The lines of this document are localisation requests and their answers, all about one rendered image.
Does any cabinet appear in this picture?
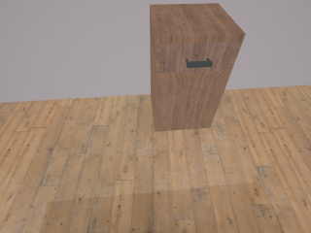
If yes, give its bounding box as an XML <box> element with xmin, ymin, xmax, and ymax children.
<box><xmin>150</xmin><ymin>3</ymin><xmax>246</xmax><ymax>132</ymax></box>

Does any drawer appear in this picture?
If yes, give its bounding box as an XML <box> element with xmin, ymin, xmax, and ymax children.
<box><xmin>159</xmin><ymin>42</ymin><xmax>238</xmax><ymax>74</ymax></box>

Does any handle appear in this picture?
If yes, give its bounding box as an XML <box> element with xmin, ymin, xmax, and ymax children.
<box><xmin>186</xmin><ymin>57</ymin><xmax>213</xmax><ymax>68</ymax></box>

